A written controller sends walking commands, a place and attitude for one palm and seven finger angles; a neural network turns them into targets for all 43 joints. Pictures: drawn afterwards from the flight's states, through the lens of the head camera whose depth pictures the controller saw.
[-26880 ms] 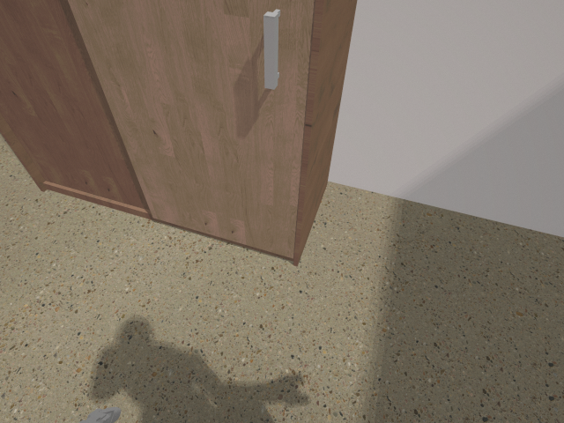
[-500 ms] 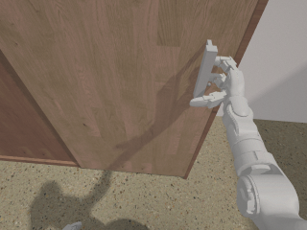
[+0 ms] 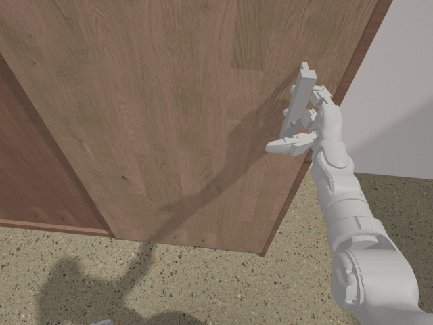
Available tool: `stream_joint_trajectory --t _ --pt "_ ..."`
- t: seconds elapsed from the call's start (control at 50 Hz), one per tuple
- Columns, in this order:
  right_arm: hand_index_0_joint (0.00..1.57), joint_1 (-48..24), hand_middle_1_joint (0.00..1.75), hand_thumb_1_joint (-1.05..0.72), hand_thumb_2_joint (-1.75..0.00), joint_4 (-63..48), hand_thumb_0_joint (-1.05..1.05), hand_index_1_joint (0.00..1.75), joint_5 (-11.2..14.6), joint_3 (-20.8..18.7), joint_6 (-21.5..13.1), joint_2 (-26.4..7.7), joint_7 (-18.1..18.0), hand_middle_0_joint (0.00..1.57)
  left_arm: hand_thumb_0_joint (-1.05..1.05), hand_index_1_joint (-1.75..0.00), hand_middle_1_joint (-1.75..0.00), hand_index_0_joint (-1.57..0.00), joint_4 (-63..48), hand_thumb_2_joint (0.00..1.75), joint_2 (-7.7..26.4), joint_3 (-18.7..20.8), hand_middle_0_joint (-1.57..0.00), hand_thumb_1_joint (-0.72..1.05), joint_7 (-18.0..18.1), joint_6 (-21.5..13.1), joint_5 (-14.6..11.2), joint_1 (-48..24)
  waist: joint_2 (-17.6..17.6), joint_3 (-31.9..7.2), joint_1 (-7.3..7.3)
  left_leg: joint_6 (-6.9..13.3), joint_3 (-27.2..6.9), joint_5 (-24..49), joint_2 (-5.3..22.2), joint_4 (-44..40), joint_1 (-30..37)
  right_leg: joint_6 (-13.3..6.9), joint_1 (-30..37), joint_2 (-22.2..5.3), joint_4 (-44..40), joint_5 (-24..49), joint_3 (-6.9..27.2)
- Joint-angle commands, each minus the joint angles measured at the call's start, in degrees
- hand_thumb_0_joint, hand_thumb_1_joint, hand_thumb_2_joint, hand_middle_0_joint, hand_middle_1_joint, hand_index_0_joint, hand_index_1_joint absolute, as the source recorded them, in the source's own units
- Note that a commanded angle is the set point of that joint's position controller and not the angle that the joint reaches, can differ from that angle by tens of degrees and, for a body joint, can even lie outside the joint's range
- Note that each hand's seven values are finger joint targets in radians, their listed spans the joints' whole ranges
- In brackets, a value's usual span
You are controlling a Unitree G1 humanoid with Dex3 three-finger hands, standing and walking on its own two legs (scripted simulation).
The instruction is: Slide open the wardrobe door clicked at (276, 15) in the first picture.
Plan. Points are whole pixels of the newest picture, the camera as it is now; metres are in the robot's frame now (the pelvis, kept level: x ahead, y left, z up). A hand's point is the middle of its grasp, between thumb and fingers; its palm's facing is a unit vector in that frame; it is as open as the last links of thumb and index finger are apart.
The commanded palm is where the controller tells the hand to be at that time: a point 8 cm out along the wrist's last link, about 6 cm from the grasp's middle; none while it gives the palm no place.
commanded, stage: slide the fingers in behind the handle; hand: right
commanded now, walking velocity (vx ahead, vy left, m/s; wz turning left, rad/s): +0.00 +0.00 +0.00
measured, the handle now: (294, 104) +0.52 -0.08 +0.15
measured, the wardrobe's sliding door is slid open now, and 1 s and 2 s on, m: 0.00 0.00 0.00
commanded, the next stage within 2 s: grip the handle and tug to test in 0.60 s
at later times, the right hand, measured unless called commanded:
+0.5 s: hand (294, 124) +0.45 -0.07 +0.15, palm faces -0.04 +1.00 +0.00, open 14.0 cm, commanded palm +0.43 -0.12 +0.15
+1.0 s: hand (289, 121) +0.46 -0.06 +0.15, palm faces -0.04 +1.00 +0.02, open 11.8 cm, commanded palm +0.43 -0.12 +0.15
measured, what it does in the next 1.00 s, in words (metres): stands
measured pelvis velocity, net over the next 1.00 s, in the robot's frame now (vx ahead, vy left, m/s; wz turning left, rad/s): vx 0.00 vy -0.01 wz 0.01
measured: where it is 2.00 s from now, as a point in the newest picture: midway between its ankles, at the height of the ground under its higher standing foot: outside the picture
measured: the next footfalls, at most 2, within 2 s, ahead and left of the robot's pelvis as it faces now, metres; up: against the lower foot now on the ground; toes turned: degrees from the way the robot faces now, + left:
none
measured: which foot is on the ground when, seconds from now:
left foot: down 0.00-1.00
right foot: down 0.00-1.00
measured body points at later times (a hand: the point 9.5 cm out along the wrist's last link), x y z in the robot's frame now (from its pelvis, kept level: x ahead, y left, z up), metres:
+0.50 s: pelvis +0.00 +0.00 +0.00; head +0.03 +0.01 +0.45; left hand +0.07 +0.25 -0.12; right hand +0.45 -0.13 +0.15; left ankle -0.04 +0.08 -0.73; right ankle +0.02 -0.12 -0.73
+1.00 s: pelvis +0.00 -0.01 +0.00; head +0.03 +0.00 +0.45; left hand +0.06 +0.24 -0.13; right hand +0.46 -0.12 +0.15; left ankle -0.04 +0.08 -0.73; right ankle +0.02 -0.12 -0.73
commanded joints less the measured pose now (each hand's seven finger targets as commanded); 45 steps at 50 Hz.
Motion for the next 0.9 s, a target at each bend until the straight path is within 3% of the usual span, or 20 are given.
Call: stream_joint_trajectory --t 0.0,0.04,0.1,0.16,0.18,0.32,0.36,0.4,0.46,0.52,0.58,0.64,0.66,0.68,0.7,0.74,0.78,0.82,0.84,0.88 --pt "0.30 -29.55 1.20 0.50 -0.30 -14.25 0.00 1.20 -0.19 0.37 -5.11 -7.22 -0.16 0.30 0.00 -0.30 -0.30 -0.20 -6.10 0.90 7.17 2.27 -0.20 0.90 0.47 -2.28 -0.08 1.15 4.30 -18.27 0.49 -2.86 -2.33 26.52 1.03 -4.29 2.25 -2.59 13.29 2.28 -0.76 14.17 1.26" --pt "0.30 -29.18 1.20 0.50 -0.30 -14.02 0.00 1.20 -0.11 -0.69 -5.47 -8.03 -0.37 0.30 0.00 -0.30 -0.30 -0.20 -6.00 0.90 7.18 2.35 -0.20 0.90 0.47 -2.50 -0.06 0.85 4.75 -18.89 0.20 -2.87 -2.54 26.46 0.88 -4.24 1.93 -2.58 13.68 2.24 -0.56 14.01 1.45" --pt "0.30 -30.35 1.20 0.50 -0.30 -13.39 0.00 1.20 -0.09 1.22 -5.30 -5.91 -0.30 0.30 0.00 -0.30 -0.30 -0.20 -5.81 0.90 7.15 2.50 -0.20 0.90 0.39 -2.46 0.00 1.26 5.90 -18.77 0.92 -3.12 -2.35 27.01 0.93 -4.31 1.92 -2.63 13.68 2.29 -0.59 14.22 1.38" --pt "0.30 -29.07 1.20 0.50 -0.30 -12.99 0.00 1.20 0.11 -2.11 -4.98 -9.53 -0.46 0.30 0.00 -0.30 -0.30 -0.20 -5.82 0.90 7.37 2.28 -0.20 0.90 0.62 -2.17 0.01 0.75 6.55 -19.96 -0.24 -3.14 -2.80 28.17 1.16 -4.17 4.05 -2.57 12.65 2.51 -1.01 13.85 1.29" --pt "0.30 -30.01 1.20 0.50 -0.30 -13.48 0.00 1.20 0.06 -0.79 -4.98 -8.24 -0.39 0.30 0.00 -0.30 -0.30 -0.20 -6.05 0.90 7.16 2.09 -0.20 0.90 0.56 -2.17 -0.07 0.46 5.09 -19.33 0.14 -3.14 -2.85 28.12 1.22 -4.31 3.70 -2.56 12.62 2.58 -1.15 13.68 1.12" --pt "0.30 -28.00 1.20 0.50 -0.30 -14.24 0.00 1.20 -0.20 0.24 -5.39 -6.85 -0.07 0.30 0.00 -0.30 -0.30 -0.20 -6.49 0.90 7.05 2.27 -0.20 0.90 0.39 -2.09 -0.08 0.28 4.33 -19.68 0.00 -2.94 -2.47 29.05 1.01 -3.99 3.05 -2.54 14.20 2.32 -0.83 15.86 1.14" --pt "0.30 -27.76 1.20 0.50 -0.30 -13.68 0.00 1.20 0.13 -0.43 -4.94 -7.56 0.34 0.30 0.00 -0.30 -0.30 -0.20 -6.27 0.90 7.24 2.37 -0.20 0.90 0.40 -2.05 -0.19 0.51 4.96 -19.16 -0.09 -2.84 -2.33 28.63 0.91 -4.15 2.99 -2.43 14.08 2.25 -0.85 15.62 1.26" --pt "0.30 -27.97 1.20 0.50 -0.30 -13.16 0.00 1.20 0.23 1.34 -4.41 -5.79 0.50 0.30 0.00 -0.30 -0.30 -0.20 -6.32 0.90 7.31 2.34 -0.20 0.90 0.47 -1.74 -0.25 0.67 6.01 -17.55 0.67 -2.89 -1.97 27.37 0.88 -4.53 2.38 -2.53 13.87 2.18 -1.13 15.09 1.36" --pt "0.30 -30.39 1.20 0.50 -0.30 -15.53 0.00 1.20 0.43 2.48 -4.49 -4.33 0.22 0.30 0.00 -0.30 -0.30 -0.20 -6.29 0.90 7.05 2.44 -0.20 0.90 0.47 -2.21 -0.24 0.28 3.66 -18.60 0.82 -2.69 -1.96 26.06 0.70 -4.49 0.54 -2.41 15.93 1.99 -0.93 15.33 1.67" --pt "0.30 -29.38 1.20 0.50 -0.30 -15.85 0.00 1.20 0.41 0.29 -4.94 -6.66 -0.61 0.30 0.00 -0.30 -0.30 -0.20 -5.98 0.90 7.27 2.48 -0.20 0.90 0.54 -2.25 -0.10 0.41 4.54 -19.81 0.12 -2.55 -1.92 26.32 0.65 -4.10 1.60 -2.34 16.10 1.85 -1.07 16.28 2.00" --pt "0.30 -28.62 1.20 0.50 -0.30 -15.79 0.00 1.20 0.07 2.75 -4.93 -3.59 -0.58 0.30 0.00 -0.30 -0.30 -0.20 -5.80 0.90 6.95 2.49 -0.20 0.90 0.22 -2.63 -0.13 0.38 3.50 -19.06 0.39 -2.38 -1.47 25.43 0.45 -3.93 -0.08 -2.08 17.00 1.68 -0.84 16.71 2.09" --pt "0.30 -29.94 1.20 0.50 -0.30 -15.77 0.00 1.20 -0.32 3.01 -4.92 -3.68 -1.16 0.30 0.00 -0.30 -0.30 -0.20 -5.56 0.90 7.12 2.46 -0.20 0.90 0.19 -2.63 -0.03 0.65 3.86 -18.91 0.83 -2.33 -1.25 24.10 0.38 -3.83 -0.79 -1.99 17.21 1.47 -0.99 16.51 2.49" --pt "0.30 -29.36 1.20 0.50 -0.30 -14.56 0.00 1.20 -0.33 1.31 -4.75 -5.28 -1.35 0.30 0.00 -0.30 -0.30 -0.20 -5.43 0.90 7.24 2.54 -0.20 0.90 0.32 -2.62 -0.01 0.73 4.74 -18.57 0.34 -2.31 -1.37 23.83 0.35 -4.00 -0.66 -2.02 16.61 1.44 -0.94 16.11 2.47" --pt "0.30 -30.58 1.20 0.50 -0.30 -14.83 0.00 1.20 -0.51 3.01 -4.67 -4.01 -1.23 0.30 0.00 -0.30 -0.30 -0.20 -5.40 0.90 7.16 2.44 -0.20 0.90 0.35 -2.52 -0.05 0.54 4.14 -18.17 1.14 -2.38 -1.41 23.18 0.42 -4.12 -1.18 -1.98 16.68 1.42 -1.11 15.42 2.43" --pt "0.30 -30.90 1.21 0.45 -0.32 -13.63 0.00 1.21 -0.42 2.97 -4.48 -3.87 -1.40 0.30 0.00 -0.30 -0.30 -0.20 -5.20 0.90 7.21 2.51 -0.20 0.90 0.44 -2.43 0.03 0.98 5.70 -17.33 1.35 -2.50 -1.26 22.71 0.48 -4.40 -1.05 -2.14 16.01 1.42 -1.02 15.14 2.45" --pt "0.32 -32.04 1.22 0.36 -0.36 -14.14 0.00 1.22 -0.60 2.30 -4.53 -4.67 -1.66 0.32 0.00 -0.30 -0.30 -0.20 -5.21 0.90 7.15 2.42 -0.20 0.90 0.43 -2.49 0.01 0.78 2.88 -18.34 0.96 -2.29 -1.49 22.63 0.49 -4.06 -1.34 -1.93 16.46 1.50 -1.13 15.10 2.54" --pt "0.32 -32.51 1.23 0.27 -0.40 -13.99 0.00 1.23 -0.32 1.96 -4.67 -4.50 -1.84 0.32 0.00 -0.30 -0.30 -0.20 -4.95 0.90 7.11 2.43 -0.20 0.90 0.47 -2.61 0.07 0.88 2.97 -19.55 0.93 -2.18 -1.23 22.51 0.39 -3.76 -1.72 -1.71 17.55 1.29 -0.94 15.89 2.79" --pt "0.33 -29.99 1.25 0.17 -0.44 -13.91 0.00 1.25 -0.43 0.43 -5.00 -5.63 -2.27 0.33 0.00 -0.30 -0.30 -0.20 -5.19 0.90 7.13 2.43 -0.20 0.90 0.36 -2.61 0.17 0.91 2.71 -20.81 -0.10 -1.98 -1.13 23.45 0.38 -3.26 -0.44 -1.57 17.52 1.27 -0.88 17.55 2.77" --pt "0.34 -30.50 1.25 0.13 -0.46 -13.89 0.00 1.25 -0.29 1.72 -4.96 -4.10 -2.26 0.34 0.00 -0.30 -0.30 -0.20 -5.25 0.90 6.98 2.27 -0.20 0.90 0.30 -2.67 0.20 0.81 2.79 -20.25 0.45 -2.12 -1.10 23.43 0.29 -3.38 -1.04 -1.62 17.59 1.28 -0.81 17.34 2.69" --pt "0.35 -31.04 1.27 0.03 -0.50 -12.55 0.00 1.27 -0.72 0.75 -4.99 -5.25 -2.60 0.35 0.00 -0.30 -0.30 -0.20 -4.83 0.90 7.09 2.37 -0.20 0.90 0.23 -2.68 0.37 1.46 4.87 -18.74 0.74 -2.28 -1.17 23.22 0.28 -3.56 -1.20 -1.76 16.12 1.23 -0.81 16.40 2.53"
